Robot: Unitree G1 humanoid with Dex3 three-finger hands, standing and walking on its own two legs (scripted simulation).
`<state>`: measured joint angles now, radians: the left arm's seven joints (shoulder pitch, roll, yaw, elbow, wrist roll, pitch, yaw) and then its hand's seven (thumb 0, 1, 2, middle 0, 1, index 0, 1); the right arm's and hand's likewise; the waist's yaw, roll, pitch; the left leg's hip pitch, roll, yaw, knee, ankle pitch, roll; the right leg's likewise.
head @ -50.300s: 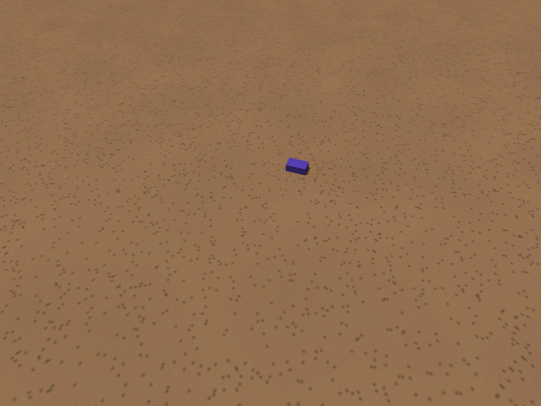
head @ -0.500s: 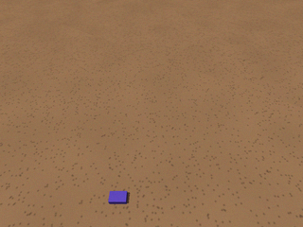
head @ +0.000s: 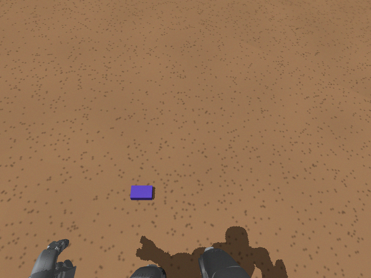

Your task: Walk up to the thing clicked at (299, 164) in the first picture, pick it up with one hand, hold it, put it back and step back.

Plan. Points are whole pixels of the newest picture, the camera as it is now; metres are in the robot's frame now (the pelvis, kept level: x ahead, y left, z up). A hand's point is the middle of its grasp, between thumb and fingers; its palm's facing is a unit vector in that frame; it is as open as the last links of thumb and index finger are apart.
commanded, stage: step back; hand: left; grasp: from above
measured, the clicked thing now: (141, 192) +0.51 +0.19 -0.75
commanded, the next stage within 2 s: none
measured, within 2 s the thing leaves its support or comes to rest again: neither
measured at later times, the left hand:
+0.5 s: hand out of the picture -0.01 +0.24 -0.13, palm faces -0.07 -0.91 -0.42, open 7.4 cm
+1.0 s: hand out of the picture -0.17 +0.27 -0.16, palm faces -0.03 -0.92 -0.38, open 7.4 cm
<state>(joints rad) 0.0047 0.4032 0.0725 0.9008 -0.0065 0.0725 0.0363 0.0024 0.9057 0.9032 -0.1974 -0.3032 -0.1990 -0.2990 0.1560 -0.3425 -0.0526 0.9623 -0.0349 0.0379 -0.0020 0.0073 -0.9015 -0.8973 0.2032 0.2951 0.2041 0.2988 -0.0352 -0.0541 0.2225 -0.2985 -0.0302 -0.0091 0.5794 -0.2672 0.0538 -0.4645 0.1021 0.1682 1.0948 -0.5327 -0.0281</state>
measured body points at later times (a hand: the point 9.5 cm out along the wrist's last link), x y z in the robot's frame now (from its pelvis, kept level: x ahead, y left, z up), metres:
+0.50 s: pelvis -0.11 -0.02 +0.00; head -0.08 -0.04 +0.45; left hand -0.01 +0.29 -0.10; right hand -0.04 -0.34 -0.13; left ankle -0.09 +0.12 -0.66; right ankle -0.10 -0.12 -0.73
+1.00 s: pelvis -0.27 -0.01 +0.00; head -0.21 +0.01 +0.44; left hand -0.17 +0.32 -0.13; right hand -0.17 -0.32 -0.11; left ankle -0.19 +0.12 -0.73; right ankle -0.34 -0.15 -0.66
